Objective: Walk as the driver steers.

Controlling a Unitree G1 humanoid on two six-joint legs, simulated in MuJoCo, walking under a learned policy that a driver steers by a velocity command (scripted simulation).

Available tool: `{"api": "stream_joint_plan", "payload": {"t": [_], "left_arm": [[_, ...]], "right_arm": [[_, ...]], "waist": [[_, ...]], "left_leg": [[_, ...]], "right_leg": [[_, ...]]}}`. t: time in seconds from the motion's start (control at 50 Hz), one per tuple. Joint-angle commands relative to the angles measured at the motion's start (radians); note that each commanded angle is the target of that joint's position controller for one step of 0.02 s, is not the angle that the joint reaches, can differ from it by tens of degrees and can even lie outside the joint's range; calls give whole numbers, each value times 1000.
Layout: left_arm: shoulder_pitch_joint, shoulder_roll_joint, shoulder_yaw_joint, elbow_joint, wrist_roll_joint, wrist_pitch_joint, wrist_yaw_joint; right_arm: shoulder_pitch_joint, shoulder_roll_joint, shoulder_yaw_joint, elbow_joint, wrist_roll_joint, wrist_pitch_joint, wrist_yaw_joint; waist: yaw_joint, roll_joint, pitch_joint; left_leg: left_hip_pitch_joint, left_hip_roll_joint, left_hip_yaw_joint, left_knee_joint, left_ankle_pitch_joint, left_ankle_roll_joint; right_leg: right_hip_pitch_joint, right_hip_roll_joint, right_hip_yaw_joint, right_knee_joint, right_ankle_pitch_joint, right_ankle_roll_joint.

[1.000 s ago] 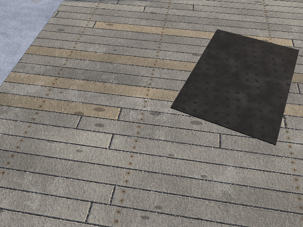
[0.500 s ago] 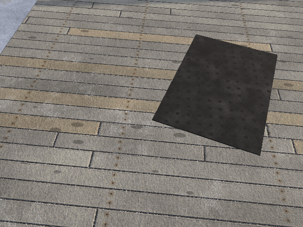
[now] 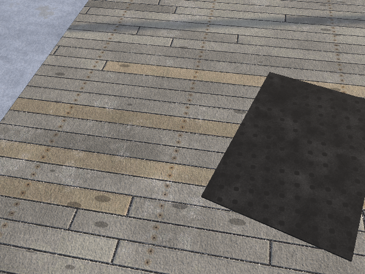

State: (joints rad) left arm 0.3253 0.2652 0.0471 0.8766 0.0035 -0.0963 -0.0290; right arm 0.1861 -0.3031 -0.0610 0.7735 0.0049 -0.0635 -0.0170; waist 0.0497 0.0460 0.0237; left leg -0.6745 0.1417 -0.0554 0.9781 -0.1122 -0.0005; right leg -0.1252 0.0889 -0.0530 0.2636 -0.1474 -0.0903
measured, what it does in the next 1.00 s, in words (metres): walks ahead: left foot, then right foot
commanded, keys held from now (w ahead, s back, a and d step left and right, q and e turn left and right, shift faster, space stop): w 0.48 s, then w+e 0.52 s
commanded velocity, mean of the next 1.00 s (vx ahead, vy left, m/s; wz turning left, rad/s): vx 0.50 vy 0.00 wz -0.19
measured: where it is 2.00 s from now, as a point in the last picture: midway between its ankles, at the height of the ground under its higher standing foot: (257, 148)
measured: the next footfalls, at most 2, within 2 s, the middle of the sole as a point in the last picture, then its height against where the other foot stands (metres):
left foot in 0.28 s outside the picture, level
right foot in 0.82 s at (231, 237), level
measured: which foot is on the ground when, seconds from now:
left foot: up 0.00-0.26, down 0.28-0.84, up 0.86-1.00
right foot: down 0.00-0.28, up 0.30-0.80, down 0.82-1.00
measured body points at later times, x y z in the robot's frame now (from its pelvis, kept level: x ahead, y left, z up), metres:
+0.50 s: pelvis +0.30 +0.06 +0.00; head +0.32 +0.07 +0.45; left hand +0.41 +0.34 -0.12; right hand +0.37 -0.21 -0.12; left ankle +0.31 +0.15 -0.75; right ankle +0.32 -0.10 -0.67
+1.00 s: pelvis +0.58 -0.03 -0.01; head +0.61 -0.05 +0.44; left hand +0.74 +0.22 -0.11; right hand +0.65 -0.32 -0.12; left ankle +0.60 +0.15 -0.66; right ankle +0.60 -0.10 -0.75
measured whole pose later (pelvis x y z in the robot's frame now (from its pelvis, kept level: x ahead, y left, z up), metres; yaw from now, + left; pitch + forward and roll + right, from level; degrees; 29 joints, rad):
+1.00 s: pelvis +0.58 -0.03 -0.01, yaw -14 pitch +2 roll +1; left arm 0.27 0.28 0.06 0.74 -0.01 -0.05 -0.03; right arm 0.17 -0.30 -0.04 0.78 -0.01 -0.11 0.00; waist 0.02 0.02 0.05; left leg -0.52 0.08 -0.05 1.11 -0.33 0.00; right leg -0.30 0.10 0.03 0.43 -0.15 -0.10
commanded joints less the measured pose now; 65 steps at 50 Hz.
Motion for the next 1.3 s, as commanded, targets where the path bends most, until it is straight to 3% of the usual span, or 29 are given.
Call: {"api": "stream_joint_plan", "payload": {"t": [0.02, 0.12, 0.18, 0.24, 0.28, 0.3, 0.32, 0.34, 0.36, 0.38, 0.4, 0.46, 0.54, 0.62, 0.72, 0.78, 0.8, 0.82, 0.84, 0.86, 0.88, 0.9, 0.92, 0.94, 1.02, 1.14, 1.24, 1.28, 1.3], "left_arm": [[-60, 152, 29, -67, -7, -15, 16], [57, 175, 30, -18, -20, 6, 24], [100, 179, 32, 6, -20, 29, 28], [78, 203, 40, 8, -20, 43, 36], [46, 188, 30, -8, -12, 52, 40], [112, 105, 1, -43, 2, 37, 35], [178, 38, -21, -26, -1, 14, 27], [77, 153, 8, -41, -32, -3, 20], [-9, 175, 15, -73, -48, -14, 18], [-52, 165, 14, -80, -38, -17, 21], [-54, 154, 19, -79, -25, -10, 23], [0, 95, 12, -64, -18, 23, 25], [-109, 82, 7, -101, -14, 34, 26], [-238, 60, -3, -139, -21, 24, 8], [-331, 74, 1, -204, -23, 24, -19], [-264, 113, 22, -217, -19, 28, -32], [-144, 145, 44, -192, -19, 31, -30], [23, 208, 79, -150, -24, 36, -18], [120, 324, 111, -143, -23, 43, -1], [109, 302, 95, -163, -31, 36, -5], [91, 231, 75, -166, -23, 31, -4], [45, 196, 66, -173, -20, 27, -1], [-20, 175, 59, -186, -18, 26, -1], [-69, 143, 48, -204, -12, 26, 1], [-77, 166, 55, -220, -13, 23, 20], [15, 189, 65, -192, -26, 39, 46], [56, 178, 66, -173, -30, 55, 54], [32, 173, 66, -180, -27, 63, 55], [18, 143, 55, -189, -23, 63, 51]], "right_arm": [[-22, -38, -5, -55, -5, -16, 5], [-196, -15, 12, -107, 8, -34, 33], [-264, -22, 15, -143, 12, -43, 56], [-198, -64, 2, -137, 12, -47, 65], [77, -147, -39, -60, 7, -47, 52], [231, -240, -62, -35, -18, -43, 42], [272, -224, -58, -13, -4, -37, 46], [241, -138, -33, -17, 6, -34, 43], [154, -119, -23, -28, 7, -32, 39], [90, -100, -17, -35, 1, -31, 39], [50, -75, -10, -40, -8, -34, 43], [24, -69, -10, -24, -6, -50, 48], [52, -106, -21, 13, -12, -52, 32], [93, -131, -24, 44, -11, -49, 20], [136, -146, -34, 87, 5, -20, 12], [103, -179, -46, 77, 8, 5, -2], [87, -182, -46, 69, 7, 17, -9], [97, -162, -36, 54, -1, 22, -18], [171, -71, -4, 7, -23, 2, -11], [166, -41, 15, -2, -22, -38, 6], [77, -118, -4, -22, 17, -68, 24], [20, -122, -2, -40, 29, -85, 29], [1, -116, -3, -41, 11, -90, 22], [1, -128, -14, -38, -7, -81, 15], [11, -87, -11, -55, -24, -41, 10], [-204, -42, 6, -123, -11, -49, 20], [-242, -91, -11, -150, 1, -69, 40], [-159, -113, -25, -131, 2, -78, 38], [-60, -139, -39, -109, -7, -83, 31]], "waist": [[-30, -78, 32], [42, -72, 62], [50, -81, 69], [-12, -124, 9], [-154, -118, -181], [-164, 29, -356], [-143, 205, -460], [-171, 122, -347], [-148, 80, -199], [-119, 10, -119], [-85, 3, -68], [-28, 30, -48], [-47, 15, 6], [-102, 5, 32], [-121, -5, 57], [-64, 31, -10], [5, 27, -80], [75, -17, -173], [52, -227, -290], [32, -279, -405], [66, -206, -321], [50, -138, -208], [7, -56, -130], [-27, -56, -92], [-67, -91, -61], [14, -122, -22], [12, -145, -20], [-36, -173, -41], [-87, -162, -107]], "left_leg": [[-8, 10, -2, -171, 176, -16], [3, -38, 39, -398, 252, -8], [-30, -60, 42, -460, 167, 18], [104, -108, 70, -494, 43, 63], [530, -120, 82, -502, 91, 131], [958, 130, -257, -457, 73, 254], [1138, 266, -634, -590, -92, 347], [1067, 229, -582, -640, -182, 297], [912, 198, -436, -672, -125, 263], [767, 159, -340, -707, -32, 248], [661, 121, -266, -745, 42, 237], [526, 81, -158, -824, 129, 249], [514, 60, -24, -871, 183, 234], [538, 48, 85, -891, 154, 192], [753, 125, 124, -818, 222, 162], [809, 130, 169, -632, 625, 124], [780, 104, 202, -461, 746, 100], [635, 58, 225, -220, 669, 64], [225, -74, 233, 167, 173, -2], [-17, -218, 31, 371, -468, -20], [-124, -147, -61, 417, -420, 6], [-134, -102, -41, 361, -331, 25], [-90, -63, -32, 262, -265, 24], [-19, -35, -31, 185, -223, 17], [61, -39, -7, 31, -128, -43], [144, -119, 8, -384, 207, -69], [178, -141, -38, -505, 121, -31], [289, -147, -18, -541, 58, 5], [456, -123, -21, -565, 70, 40]], "right_leg": [[-47, -258, 170, -172, 120, -131], [73, -278, 138, -144, 140, -115], [195, -325, 152, -80, 222, -112], [259, -341, 149, 37, 499, -84], [138, -263, 84, 363, 667, -35], [-220, -159, 38, 733, 336, 22], [-489, -19, 123, 961, -420, 52], [-598, -78, 193, 1045, -417, 38], [-634, -131, 153, 1026, -321, 32], [-604, -172, 128, 972, -237, 38], [-557, -202, 126, 919, -182, 46], [-465, -231, 117, 846, -121, 77], [-539, -239, 110, 645, 76, 108], [-484, -195, 74, 415, 264, 90], [-565, -174, 75, 320, 174, 40], [-436, -104, -6, 321, 16, -8], [-276, -60, -36, 293, 20, -33], [-11, -56, 19, 276, 51, -73], [367, -298, 465, 251, -34, -223], [528, -428, 899, 68, -138, -336], [486, -403, 790, 41, -167, -281], [350, -362, 642, 39, -107, -240], [197, -322, 541, 27, -14, -211], [87, -289, 471, 4, 84, -194], [-81, -237, 369, -52, 248, -210], [-131, -168, 316, -31, 124, -129], [7, -222, 454, 87, 86, -108], [20, -218, 484, 162, 146, -87], [-13, -168, 454, 272, 192, -59]]}}
Keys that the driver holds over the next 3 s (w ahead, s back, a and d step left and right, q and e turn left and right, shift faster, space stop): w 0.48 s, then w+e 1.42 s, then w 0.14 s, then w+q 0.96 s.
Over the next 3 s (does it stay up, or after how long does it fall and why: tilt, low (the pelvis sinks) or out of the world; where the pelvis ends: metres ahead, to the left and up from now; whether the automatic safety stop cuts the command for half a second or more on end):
stays up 1.49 -0.66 -0.01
